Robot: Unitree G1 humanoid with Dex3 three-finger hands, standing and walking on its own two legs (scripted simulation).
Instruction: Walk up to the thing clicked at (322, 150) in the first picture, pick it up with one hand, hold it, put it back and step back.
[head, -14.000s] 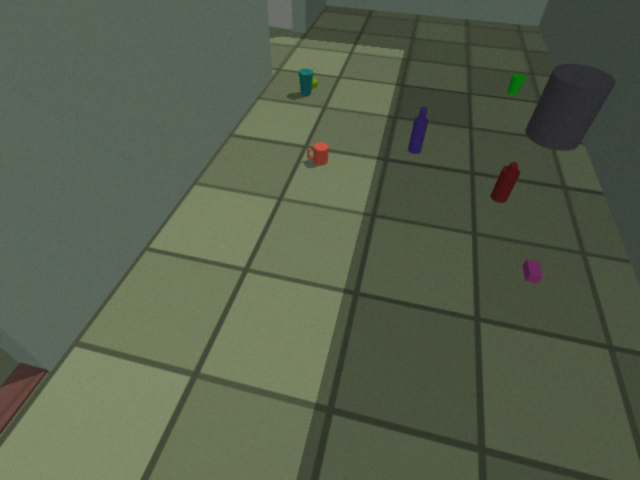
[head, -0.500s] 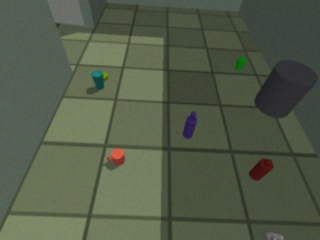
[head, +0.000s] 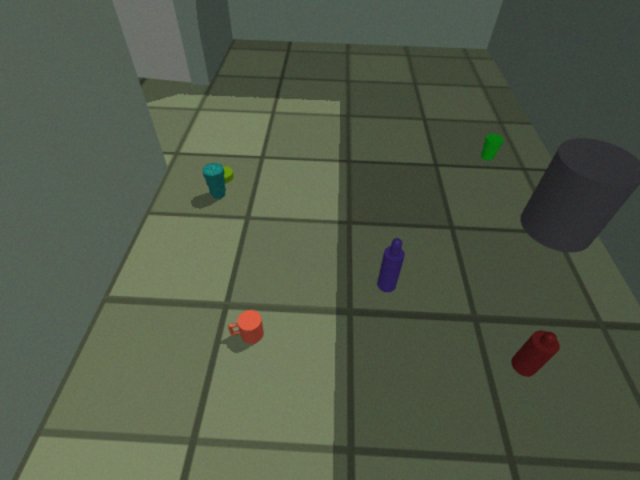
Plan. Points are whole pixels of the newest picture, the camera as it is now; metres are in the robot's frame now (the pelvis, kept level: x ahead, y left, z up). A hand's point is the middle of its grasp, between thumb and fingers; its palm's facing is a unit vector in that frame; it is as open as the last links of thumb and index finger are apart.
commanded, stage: walk up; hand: left
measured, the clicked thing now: (245, 327) +0.74 +0.24 -0.72
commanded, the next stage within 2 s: stand in 0.56 s
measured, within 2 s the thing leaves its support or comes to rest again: neither
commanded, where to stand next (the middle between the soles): +0.33 -0.01 m, yaw +0 degrees
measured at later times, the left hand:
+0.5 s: hand out of the picture +0.11 +0.28 -0.15, palm faces +0.05 -0.94 -0.35, open 7.4 cm
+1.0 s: hand out of the picture +0.07 +0.26 -0.14, palm faces +0.00 -0.94 -0.33, open 7.4 cm
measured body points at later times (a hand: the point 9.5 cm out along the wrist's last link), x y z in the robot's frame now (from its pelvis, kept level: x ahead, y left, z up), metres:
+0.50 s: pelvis +0.02 +0.01 +0.01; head +0.04 +0.02 +0.46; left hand +0.11 +0.32 -0.12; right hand +0.14 -0.28 -0.11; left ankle +0.02 +0.12 -0.73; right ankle +0.00 -0.12 -0.73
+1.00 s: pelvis +0.01 +0.01 +0.02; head +0.01 +0.01 +0.47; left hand +0.07 +0.31 -0.12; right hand +0.10 -0.29 -0.11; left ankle +0.02 +0.12 -0.73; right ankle +0.00 -0.12 -0.73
